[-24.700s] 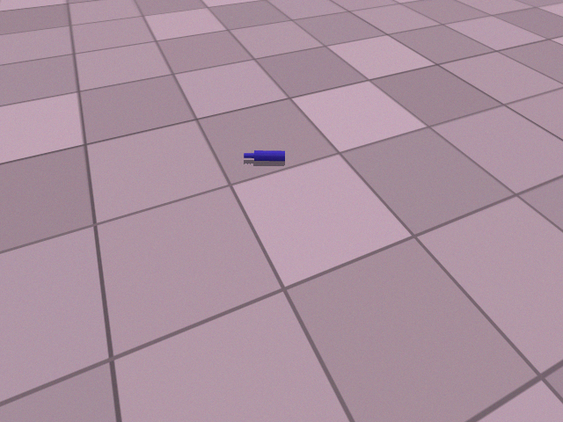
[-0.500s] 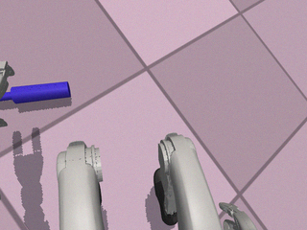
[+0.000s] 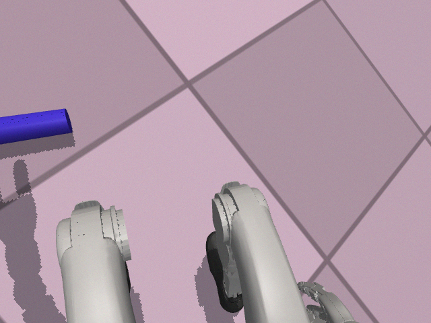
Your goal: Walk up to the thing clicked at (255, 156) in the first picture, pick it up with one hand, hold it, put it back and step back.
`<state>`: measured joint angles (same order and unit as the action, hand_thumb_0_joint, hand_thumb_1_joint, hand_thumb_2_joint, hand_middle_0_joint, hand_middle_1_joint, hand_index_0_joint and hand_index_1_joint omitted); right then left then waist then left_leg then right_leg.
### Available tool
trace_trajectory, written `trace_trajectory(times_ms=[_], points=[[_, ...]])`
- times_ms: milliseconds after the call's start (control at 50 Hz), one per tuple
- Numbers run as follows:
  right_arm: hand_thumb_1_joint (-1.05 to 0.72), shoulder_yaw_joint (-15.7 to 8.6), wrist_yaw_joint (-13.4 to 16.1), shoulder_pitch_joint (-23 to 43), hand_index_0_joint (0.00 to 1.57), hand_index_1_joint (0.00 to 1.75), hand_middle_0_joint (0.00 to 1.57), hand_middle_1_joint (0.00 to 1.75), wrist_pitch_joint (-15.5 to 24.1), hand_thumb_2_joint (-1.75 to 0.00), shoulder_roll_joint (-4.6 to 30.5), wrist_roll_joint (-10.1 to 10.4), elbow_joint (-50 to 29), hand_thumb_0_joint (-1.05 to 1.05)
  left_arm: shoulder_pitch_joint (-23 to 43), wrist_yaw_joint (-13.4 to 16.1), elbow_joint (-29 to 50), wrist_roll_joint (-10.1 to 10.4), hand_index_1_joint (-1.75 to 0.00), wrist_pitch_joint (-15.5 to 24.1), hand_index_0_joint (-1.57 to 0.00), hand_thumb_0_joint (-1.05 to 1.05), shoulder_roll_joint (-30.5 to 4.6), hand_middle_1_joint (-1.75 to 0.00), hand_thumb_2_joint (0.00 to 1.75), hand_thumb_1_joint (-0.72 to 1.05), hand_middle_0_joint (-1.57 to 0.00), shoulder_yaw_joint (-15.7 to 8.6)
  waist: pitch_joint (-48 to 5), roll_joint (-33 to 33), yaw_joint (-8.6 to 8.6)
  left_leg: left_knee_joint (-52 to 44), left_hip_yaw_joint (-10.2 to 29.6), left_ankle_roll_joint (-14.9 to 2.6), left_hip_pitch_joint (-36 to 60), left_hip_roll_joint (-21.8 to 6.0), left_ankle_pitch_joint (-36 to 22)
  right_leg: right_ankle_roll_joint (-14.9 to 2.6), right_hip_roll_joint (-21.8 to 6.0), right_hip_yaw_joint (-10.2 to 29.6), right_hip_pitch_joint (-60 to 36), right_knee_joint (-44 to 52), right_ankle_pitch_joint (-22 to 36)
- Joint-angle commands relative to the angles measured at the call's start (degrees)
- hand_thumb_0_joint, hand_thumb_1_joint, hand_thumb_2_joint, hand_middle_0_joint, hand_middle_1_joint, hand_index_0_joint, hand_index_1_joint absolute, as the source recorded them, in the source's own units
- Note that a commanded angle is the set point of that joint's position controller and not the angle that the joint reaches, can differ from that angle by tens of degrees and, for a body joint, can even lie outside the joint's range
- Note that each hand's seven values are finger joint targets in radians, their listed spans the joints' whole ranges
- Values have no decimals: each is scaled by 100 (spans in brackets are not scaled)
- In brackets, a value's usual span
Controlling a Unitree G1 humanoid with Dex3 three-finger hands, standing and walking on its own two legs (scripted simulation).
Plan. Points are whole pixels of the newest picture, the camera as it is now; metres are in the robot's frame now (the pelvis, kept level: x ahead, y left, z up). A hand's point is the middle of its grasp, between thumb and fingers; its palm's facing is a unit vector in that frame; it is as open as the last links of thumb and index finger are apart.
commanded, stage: rise first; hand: left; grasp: from above
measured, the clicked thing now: (10, 129) +0.49 +0.37 -0.31
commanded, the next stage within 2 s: approach in 1.38 s
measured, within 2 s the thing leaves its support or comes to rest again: neither
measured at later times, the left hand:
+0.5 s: hand out of the picture +0.45 +0.37 -0.18, palm faces -0.41 -0.12 -0.90, open 14.2 cm
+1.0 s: hand out of the picture +0.46 +0.37 -0.19, palm faces -0.42 -0.12 -0.90, open 14.2 cm
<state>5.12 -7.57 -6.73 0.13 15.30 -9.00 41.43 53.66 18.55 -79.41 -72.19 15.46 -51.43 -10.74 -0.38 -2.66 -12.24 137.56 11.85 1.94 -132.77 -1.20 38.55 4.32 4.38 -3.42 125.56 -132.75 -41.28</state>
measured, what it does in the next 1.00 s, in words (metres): stands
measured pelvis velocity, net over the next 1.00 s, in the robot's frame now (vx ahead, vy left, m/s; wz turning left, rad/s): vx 0.00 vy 0.01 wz -0.04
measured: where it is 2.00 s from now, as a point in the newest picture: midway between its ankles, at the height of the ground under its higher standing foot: (175, 296)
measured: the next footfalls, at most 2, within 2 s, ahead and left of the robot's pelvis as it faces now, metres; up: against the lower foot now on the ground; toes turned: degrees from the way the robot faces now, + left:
none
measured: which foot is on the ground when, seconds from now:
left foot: down 0.00-1.00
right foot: down 0.00-1.00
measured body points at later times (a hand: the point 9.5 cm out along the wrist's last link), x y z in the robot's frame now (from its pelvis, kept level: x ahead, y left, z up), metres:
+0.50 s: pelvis +0.00 +0.00 -0.01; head +0.25 +0.10 +0.35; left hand +0.47 +0.37 -0.13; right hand +0.06 -0.27 -0.10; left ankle +0.07 +0.14 -0.30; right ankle +0.10 -0.13 -0.30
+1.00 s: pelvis +0.00 +0.01 -0.01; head +0.25 +0.11 +0.34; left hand +0.48 +0.38 -0.14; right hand +0.05 -0.26 -0.10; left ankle +0.07 +0.14 -0.30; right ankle +0.10 -0.13 -0.30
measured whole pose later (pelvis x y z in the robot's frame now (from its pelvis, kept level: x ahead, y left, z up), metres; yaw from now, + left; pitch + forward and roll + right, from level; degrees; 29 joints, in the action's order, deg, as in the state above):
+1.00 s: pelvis +0.00 +0.01 -0.01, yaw -2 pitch +31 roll -12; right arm 9.5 -8.6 -7.0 0.8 16.3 -10.1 39.6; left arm 57.4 19.9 -84.0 -73.4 15.4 -56.9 -10.6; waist 2.9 -3.9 -15.4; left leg 140.8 13.6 1.2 -135.0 -0.8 38.1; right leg 4.3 4.8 -4.8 126.4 -134.2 -40.6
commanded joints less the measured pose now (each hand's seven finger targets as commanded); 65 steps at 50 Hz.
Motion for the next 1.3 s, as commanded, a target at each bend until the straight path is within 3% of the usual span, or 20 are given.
trace_trajectory(times_ms=[0,120,560,580,600,740,880,920,960,1040,1100,1160,1240,1260,1280], points=[[-90,-407,83,-1168,20,30,20,30,-16,-90,1479,-20,-38,0,1605,219,714,112,-103,12,-6,0,-1733,-103,102,-57,-6,-184,-3886,1997,4,-1298,-777,-328,3128,-38,-983,-570,69,-686,-1596,1311,1392],[-90,-338,78,-1121,20,30,20,30,-33,-90,1525,-41,-40,0,1678,263,684,61,-103,47,-5,0,-1825,-102,103,-58,-6,-172,-3748,2083,-51,-1288,-742,-317,3077,-32,-804,-582,77,-735,-1468,1244,1246],[-90,-228,33,-1135,20,30,20,30,17,-90,1602,-47,-96,0,1853,312,526,24,-104,-55,-6,0,-1957,-103,102,-57,-7,-83,-3656,2413,-174,-1178,-649,-290,3220,-51,-1033,-580,69,-793,-1358,1120,1479],[-90,-214,26,-1158,20,30,20,30,8,-90,1622,-73,-96,0,1886,313,559,39,-102,-33,-6,0,-1963,-101,103,-58,-7,-122,-3676,2335,-241,-1171,-634,-291,3140,-51,-985,-569,73,-821,-1408,1113,1456],[-90,-214,27,-1157,20,30,20,30,4,-90,1607,-51,-75,0,1833,305,530,4,-103,-36,-6,0,-2009,-102,102,-58,-7,-107,-3709,2317,-181,-1152,-653,-299,3162,-42,-1007,-576,79,-787,-1434,1138,1476],[-90,-157,8,-1184,20,30,20,30,35,-90,1644,-75,-89,0,1887,339,414,18,-103,-30,-6,0,-1995,-101,104,-59,-7,-99,-3656,2336,-292,-1110,-587,-290,3311,-69,-1162,-563,86,-837,-1354,1082,1577],[-90,-87,6,-1147,20,30,20,30,59,-90,1702,-79,-154,0,1905,369,291,-18,-103,-36,-6,0,-2222,-102,104,-59,-7,-166,-3442,2408,-290,-1133,-613,-290,3107,-55,-943,-567,78,-848,-1370,1094,1413],[-90,-53,4,-1108,20,30,20,30,60,-90,1712,-108,-142,0,2018,346,386,-14,-102,-8,-6,0,-2192,-101,103,-59,-7,-78,-3560,2510,-346,-1156,-562,-269,3215,-71,-969,-574,94,-887,-1330,1050,1436],[-90,-56,3,-1155,20,30,20,30,67,-90,1718,-96,-178,0,2005,346,469,-19,-103,-27,-6,0,-2340,-102,103,-59,-7,-181,-3634,2512,-315,-1107,-547,-280,3300,-79,-1103,-564,86,-875,-1396,1048,1534],[-90,-67,-3,-1143,20,30,20,30,67,-90,1714,-104,-173,0,1965,320,475,34,-102,-55,-7,0,-2162,-101,103,-58,-8,-83,-3600,2600,-342,-1134,-564,-277,3258,-74,-1036,-564,81,-873,-1344,1063,1500],[-90,-62,-1,-1130,20,30,20,30,48,-90,1745,-97,-176,0,1835,288,445,53,-102,-70,-6,0,-2213,-101,103,-59,-7,-133,-3578,2613,-286,-1224,-507,-250,3279,-71,-1019,-578,72,-905,-1266,1005,1453],[-90,-59,-12,-1156,20,30,20,30,47,-90,1709,-79,-168,0,1900,214,430,39,-103,-81,-6,0,-1981,-102,103,-59,-7,83,-3462,2465,-384,-1134,-540,-286,3126,-67,-986,-566,91,-878,-1263,1076,1476],[-90,-71,-6,-1187,20,30,20,30,53,-90,1738,-68,-192,0,1916,220,551,88,-102,-30,-6,0,-2188,-101,103,-58,-8,-82,-3567,2413,-304,-1145,-537,-290,3157,-61,-997,-554,90,-870,-1348,1083,1478],[-90,-48,-14,-1194,20,30,20,30,63,-90,1732,-78,-199,0,1935,219,529,54,-103,-24,-6,0,-2232,-102,103,-59,-7,-67,-3554,2449,-354,-1135,-515,-283,3200,-72,-1036,-557,85,-880,-1371,1069,1510],[-90,-30,-13,-1212,20,30,20,30,64,-90,1739,-84,-185,0,1914,223,489,77,-103,-17,-6,0,-2155,-102,103,-59,-7,-62,-3487,2420,-336,-1160,-508,-279,3215,-63,-1065,-553,70,-889,-1353,1056,1520]])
